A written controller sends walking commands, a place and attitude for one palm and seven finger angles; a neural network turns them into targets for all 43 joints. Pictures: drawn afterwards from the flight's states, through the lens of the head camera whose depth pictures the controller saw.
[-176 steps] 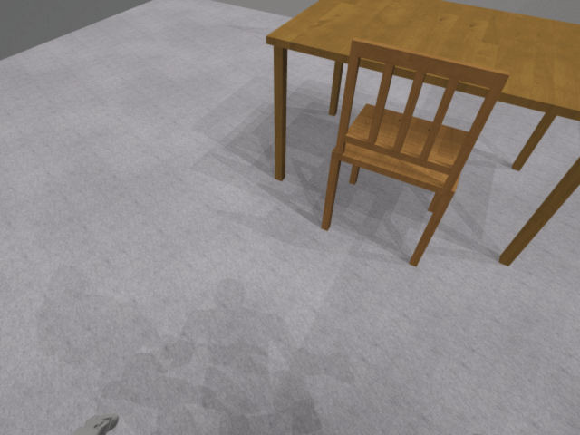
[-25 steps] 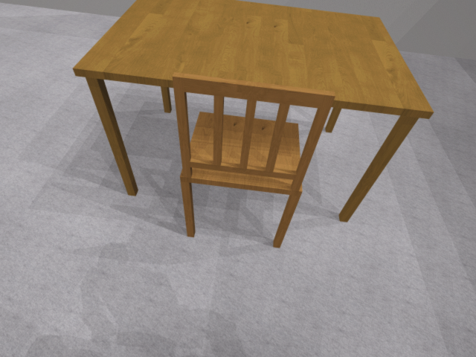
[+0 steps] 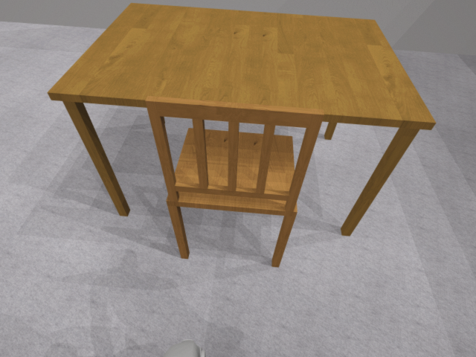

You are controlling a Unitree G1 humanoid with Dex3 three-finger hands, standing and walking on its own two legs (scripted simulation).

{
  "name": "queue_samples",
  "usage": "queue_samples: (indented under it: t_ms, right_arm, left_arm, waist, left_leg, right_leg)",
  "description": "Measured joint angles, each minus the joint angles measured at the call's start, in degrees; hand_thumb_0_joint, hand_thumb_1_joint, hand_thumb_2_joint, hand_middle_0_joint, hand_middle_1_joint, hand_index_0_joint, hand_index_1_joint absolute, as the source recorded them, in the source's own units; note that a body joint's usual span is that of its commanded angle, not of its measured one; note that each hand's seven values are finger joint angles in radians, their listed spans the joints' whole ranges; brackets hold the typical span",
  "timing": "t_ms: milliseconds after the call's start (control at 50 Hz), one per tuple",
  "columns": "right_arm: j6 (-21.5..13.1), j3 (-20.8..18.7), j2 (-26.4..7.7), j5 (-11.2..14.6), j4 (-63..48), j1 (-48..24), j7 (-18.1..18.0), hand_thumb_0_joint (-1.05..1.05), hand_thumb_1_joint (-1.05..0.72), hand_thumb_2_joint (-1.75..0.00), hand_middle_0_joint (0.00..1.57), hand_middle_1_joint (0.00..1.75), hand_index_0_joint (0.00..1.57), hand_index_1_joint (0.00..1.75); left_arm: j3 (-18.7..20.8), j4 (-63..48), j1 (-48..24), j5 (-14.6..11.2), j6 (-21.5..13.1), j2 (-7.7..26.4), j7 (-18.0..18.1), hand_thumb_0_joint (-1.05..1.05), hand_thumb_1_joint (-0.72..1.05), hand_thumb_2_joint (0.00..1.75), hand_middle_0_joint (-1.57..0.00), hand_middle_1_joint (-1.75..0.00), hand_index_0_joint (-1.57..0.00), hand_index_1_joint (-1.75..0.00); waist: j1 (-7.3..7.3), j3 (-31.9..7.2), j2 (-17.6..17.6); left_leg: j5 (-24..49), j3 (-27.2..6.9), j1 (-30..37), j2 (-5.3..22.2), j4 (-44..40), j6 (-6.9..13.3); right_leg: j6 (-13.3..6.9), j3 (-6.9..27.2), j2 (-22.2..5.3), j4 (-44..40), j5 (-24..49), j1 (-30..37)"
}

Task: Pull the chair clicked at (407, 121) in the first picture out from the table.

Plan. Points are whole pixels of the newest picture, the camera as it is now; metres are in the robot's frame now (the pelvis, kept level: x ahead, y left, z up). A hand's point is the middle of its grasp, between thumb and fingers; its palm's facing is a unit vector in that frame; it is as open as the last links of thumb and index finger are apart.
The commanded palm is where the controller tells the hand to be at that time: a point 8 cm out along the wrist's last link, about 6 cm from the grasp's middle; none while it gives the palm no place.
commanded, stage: take the last steps up to it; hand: left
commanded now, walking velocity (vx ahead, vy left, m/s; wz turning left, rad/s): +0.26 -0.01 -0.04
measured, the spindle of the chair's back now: (232, 158) +0.63 +0.06 -0.10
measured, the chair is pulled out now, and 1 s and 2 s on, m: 0.00 0.00 0.00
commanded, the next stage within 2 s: come to a stop and stand still in 0.32 s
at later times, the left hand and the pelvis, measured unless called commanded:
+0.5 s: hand (157, 310) +0.24 +0.19 -0.17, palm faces -0.03 -0.97 -0.24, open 7.3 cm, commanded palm none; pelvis +0.16 +0.00 -0.01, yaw -3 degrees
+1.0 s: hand (132, 329) +0.20 +0.23 -0.19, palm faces +0.04 -0.98 -0.19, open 7.4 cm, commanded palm none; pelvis +0.15 +0.04 +0.00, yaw -1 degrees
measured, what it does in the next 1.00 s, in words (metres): walks ahead: left foot, then right foot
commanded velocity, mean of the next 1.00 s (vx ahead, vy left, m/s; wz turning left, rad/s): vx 0.01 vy -0.01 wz -0.01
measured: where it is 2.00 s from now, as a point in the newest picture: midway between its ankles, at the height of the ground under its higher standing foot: outside the picture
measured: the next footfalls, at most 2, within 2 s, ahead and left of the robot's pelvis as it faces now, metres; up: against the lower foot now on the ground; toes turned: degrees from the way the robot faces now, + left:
left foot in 0.08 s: +0.15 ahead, +0.12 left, +0.00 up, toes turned +7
right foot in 0.50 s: +0.25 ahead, -0.11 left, +0.00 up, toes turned -8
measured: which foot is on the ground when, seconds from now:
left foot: up 0.00-0.06, down 0.08-0.50, up 0.52-0.90, down 0.92-1.00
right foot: down 0.00-0.08, up 0.10-0.48, down 0.50-0.92, up 0.94-1.00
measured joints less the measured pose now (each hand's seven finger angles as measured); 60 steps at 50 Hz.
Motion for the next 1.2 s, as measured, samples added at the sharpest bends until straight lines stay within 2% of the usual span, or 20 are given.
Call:
queue_samples:
  t_ms: [40, 80, 120, 160, 220, 260, 320, 440, 500, 540, 600, 720, 800, 840, 880, 920, 940, 1000, 1100, 1200]
  right_arm:
    - [-0.8, 0.3, 0.4, 0.0, -0.8, -1.4, 0.0, 0.01, -0.91, -0.9, 0.2, 0.3, 0.2, 0.3]
    - [-2.3, 0.6, 0.6, -0.2, -1.8, -2.4, -0.3, 0.01, -0.91, -0.9, 0.2, 0.3, 0.2, 0.3]
    - [-3.5, 0.9, 1.4, -0.4, -2.5, -3.4, -1.0, 0.0, -0.91, -0.9, 0.2, 0.3, 0.2, 0.3]
    - [-3.7, 1.4, 2.2, -0.2, -2.7, -3.3, -1.5, 0.0, -0.91, -0.9, 0.2, 0.3, 0.2, 0.3]
    - [-4.1, 1.0, 2.5, 0.4, -2.1, -2.0, -2.9, -0.01, -0.94, -0.9, 0.2, 0.3, 0.2, 0.3]
    - [-4.3, 1.1, 1.9, 0.3, -1.3, -1.0, -3.1, -0.01, -0.95, -0.9, 0.2, 0.3, 0.2, 0.3]
    - [-3.8, 1.5, 1.6, 0.2, 0.0, 0.8, -2.9, -0.01, -0.95, -0.9, 0.2, 0.3, 0.2, 0.3]
    - [-2.3, 1.6, 1.9, -0.3, 1.8, 4.0, -2.2, 0.0, -0.93, -0.9, 0.2, 0.3, 0.2, 0.3]
    - [-1.5, 1.8, 2.1, -0.1, 2.7, 5.5, -2.2, 0.0, -0.92, -0.9, 0.2, 0.3, 0.2, 0.3]
    - [-0.7, 1.9, 1.6, 0.4, 3.6, 5.1, -2.4, 0.0, -0.92, -0.9, 0.2, 0.3, 0.2, 0.3]
    - [0.6, 1.7, 1.7, 1.1, 3.5, 4.2, -2.9, 0.0, -0.92, -0.9, 0.2, 0.3, 0.2, 0.3]
    - [2.7, 0.9, 1.2, 1.2, 1.6, 0.1, -3.2, 0.0, -0.91, -0.9, 0.2, 0.3, 0.2, 0.3]
    - [3.2, 0.2, -0.2, 0.9, -0.7, -2.7, -2.8, 0.0, -0.91, -0.9, 0.2, 0.3, 0.2, 0.3]
    - [3.0, 0.1, -0.5, 0.9, -1.7, -3.6, -2.6, 0.0, -0.91, -0.9, 0.2, 0.3, 0.2, 0.3]
    - [2.4, 0.2, -0.6, 0.9, -2.5, -3.9, -2.5, 0.0, -0.91, -0.9, 0.2, 0.3, 0.2, 0.3]
    - [1.4, 0.5, -0.6, 0.9, -2.9, -3.4, -2.4, 0.0, -0.91, -0.9, 0.2, 0.3, 0.2, 0.3]
    - [1.0, 0.7, 0.0, 0.7, -2.6, -3.2, -2.5, 0.0, -0.92, -0.9, 0.2, 0.3, 0.2, 0.3]
    - [0.8, 2.1, 1.6, -0.1, -1.9, -1.5, -2.8, 0.0, -0.92, -0.9, 0.2, 0.3, 0.2, 0.3]
    - [0.6, 2.7, 2.2, -0.1, -0.5, 0.5, -3.8, 0.0, -0.94, -0.9, 0.2, 0.3, 0.2, 0.3]
    - [0.0, 2.7, 2.6, 0.0, -0.2, 1.0, -4.3, 0.01, -0.93, -0.9, 0.2, 0.3, 0.2, 0.3]
  left_arm:
    - [0.1, 0.7, 0.8, 0.0, 0.1, 0.0, -0.1, 0.01, 0.91, 0.9, -0.2, -0.3, -0.2, -0.3]
    - [0.3, 1.2, 1.8, -0.3, 0.3, -0.1, -0.3, 0.01, 0.91, 0.9, -0.2, -0.3, -0.2, -0.3]
    - [0.5, 1.7, 1.0, -0.7, 1.1, 0.5, -0.5, 0.01, 0.91, 0.9, -0.2, -0.3, -0.2, -0.3]
    - [0.8, 1.5, -0.4, -0.6, 1.8, 1.3, -0.6, 0.01, 0.91, 0.9, -0.2, -0.3, -0.2, -0.3]
    - [1.4, 0.1, -3.5, -0.2, 2.0, 2.3, -0.8, 0.01, 0.91, 0.9, -0.2, -0.3, -0.2, -0.3]
    - [1.6, -1.5, -5.6, -0.1, 2.0, 2.6, -0.7, 0.01, 0.91, 0.9, -0.19, -0.3, -0.19, -0.3]
    - [1.8, -4.0, -8.6, -0.1, 2.1, 2.9, -0.6, 0.01, 0.91, 0.9, -0.19, -0.3, -0.19, -0.29]
    - [1.9, -6.2, -12.2, 0.1, 2.6, 3.8, -0.4, 0.01, 0.93, 0.9, -0.19, -0.3, -0.19, -0.29]
    - [1.4, -6.6, -12.6, 0.1, 1.5, 3.5, -0.2, 0.01, 0.93, 0.9, -0.19, -0.3, -0.19, -0.29]
    - [0.7, -5.8, -13.3, -0.1, 0.7, 2.4, 0.3, 0.01, 0.92, 0.9, -0.19, -0.3, -0.19, -0.29]
    - [0.0, -5.4, -14.5, -0.5, 0.6, 1.3, 1.1, 0.0, 0.93, 0.9, -0.19, -0.3, -0.19, -0.3]
    - [0.6, -6.6, -17.3, -0.2, 2.1, 1.6, 1.9, 0.0, 0.94, 0.9, -0.2, -0.3, -0.2, -0.3]
    - [0.9, -7.2, -17.2, 0.1, 3.3, 2.0, 1.9, 0.0, 0.93, 0.9, -0.2, -0.3, -0.2, -0.3]
    - [1.2, -7.3, -16.7, 0.3, 3.8, 2.6, 1.8, 0.0, 0.92, 0.9, -0.2, -0.3, -0.2, -0.3]
    - [1.4, -7.2, -15.9, 0.4, 4.3, 3.4, 1.8, 0.0, 0.92, 0.9, -0.2, -0.3, -0.2, -0.3]
    - [1.4, -6.9, -14.8, 0.0, 4.7, 4.0, 1.7, 0.0, 0.91, 0.9, -0.2, -0.3, -0.2, -0.3]
    - [1.5, -6.4, -14.5, -0.3, 5.1, 4.5, 1.6, 0.01, 0.91, 0.9, -0.2, -0.3, -0.2, -0.3]
    - [1.7, -5.1, -12.8, -0.4, 6.0, 5.3, 1.4, 0.01, 0.91, 0.9, -0.2, -0.3, -0.2, -0.3]
    - [1.8, -3.6, -9.2, -0.2, 5.8, 5.3, 0.4, 0.01, 0.91, 0.9, -0.19, -0.3, -0.19, -0.3]
    - [1.6, -2.0, -6.4, -0.2, 6.5, 5.1, 0.2, 0.01, 0.91, 0.9, -0.19, -0.3, -0.19, -0.3]
  waist:
    - [0.63, 0.5, -0.7]
    - [0.78, 0.9, -1.3]
    - [0.63, 1.8, -2.8]
    - [0.43, 1.8, -3.8]
    - [0.05, 1.1, -4.2]
    - [0.06, 0.7, -3.9]
    - [-0.03, 0.1, -3.3]
    - [-1.52, 0.0, -1.6]
    - [-1.94, 0.2, -0.8]
    - [-2.33, 0.7, 1.4]
    - [-2.92, 1.2, 2.0]
    - [-1.29, 3.2, 0.5]
    - [-0.67, 3.8, 0.3]
    - [-0.44, 3.8, -0.1]
    - [-0.25, 3.4, -0.8]
    - [-0.29, 2.6, -1.1]
    - [-0.21, 2.5, -2.2]
    - [-0.03, 0.9, -3.7]
    - [0.38, -1.2, -4.2]
    - [-0.32, -0.8, -4.4]
  left_leg:
    - [0.1, 0.5, 2.4, -1.1, -5.2, 0.8]
    - [3.5, 1.1, 6.2, -2.3, -11.0, 2.1]
    - [1.9, 2.3, 6.3, -3.1, -8.1, 3.1]
    - [-0.4, 3.5, 8.5, -3.9, -9.0, 3.3]
    - [0.6, 4.4, 13.0, -5.0, -14.7, 3.0]
    - [1.4, 4.6, 15.6, -5.6, -18.3, 3.2]
    - [1.9, 4.7, 18.8, -6.1, -22.0, 3.1]
    - [-1.2, 4.6, 22.2, -5.8, -22.2, 1.6]
    - [-5.5, 4.5, 22.1, -4.9, -17.3, 0.0]
    - [-9.5, 2.4, 20.6, -3.3, -12.7, -0.5]
    - [-14.8, -0.6, 17.1, -3.5, -6.0, -1.2]
    - [-15.5, -3.2, 9.7, -5.2, 5.9, -2.5]
    - [-12.8, -3.5, 7.5, -5.5, 6.9, -3.1]
    - [-11.5, -3.4, 8.4, -5.3, 3.4, -3.0]
    - [-7.8, -3.1, 11.1, -5.1, -3.8, -2.8]
    - [-1.9, -3.0, 15.0, -4.8, -13.0, -1.9]
    - [-1.6, -2.6, 15.2, -5.4, -13.1, -0.7]
    - [-1.2, -2.3, 16.4, -6.2, -15.3, 1.8]
    - [3.2, -2.3, 18.3, -6.8, -22.8, 2.5]
    - [5.2, -1.3, 18.4, -6.7, -25.6, 2.5]
  right_leg:
    - [0.8, 0.2, -0.5, 1.8, -2.3, 0.5]
    - [1.2, 0.6, -1.3, 8.6, -6.5, -1.3]
    - [-0.2, 2.4, -2.3, 25.5, -9.3, -8.0]
    - [-1.2, 3.7, -2.4, 40.3, -8.7, -15.2]
    - [-1.0, 3.3, -3.6, 47.9, -2.9, -23.5]
    - [-0.3, 2.9, -4.5, 46.2, -0.6, -27.0]
    - [0.5, 2.3, -5.5, 39.1, 1.3, -29.4]
    - [0.8, 1.3, -5.6, 23.9, 2.9, -26.4]
    - [0.5, 0.7, -4.7, 14.7, 7.7, -21.1]
    - [-0.5, -0.3, -3.1, 15.2, 5.5, -20.5]
    - [-1.6, -1.5, -2.7, 13.6, 5.0, -19.0]
    - [-1.5, -1.6, -3.7, 10.0, 7.2, -17.5]
    - [-0.6, -1.2, -4.2, 9.3, 8.5, -17.9]
    - [0.0, -1.1, -4.5, 9.6, 8.8, -18.3]
    - [0.8, -0.9, -4.7, 10.8, 8.7, -19.1]
    - [1.7, -0.8, -4.7, 13.5, 7.7, -20.2]
    - [2.1, 0.1, -4.9, 15.2, 5.5, -20.7]
    - [1.9, 4.4, -3.0, 22.3, -2.6, -21.9]
    - [2.7, 7.6, -1.0, 32.9, 0.0, -22.5]
    - [3.5, 7.5, -1.2, 32.7, -1.8, -20.3]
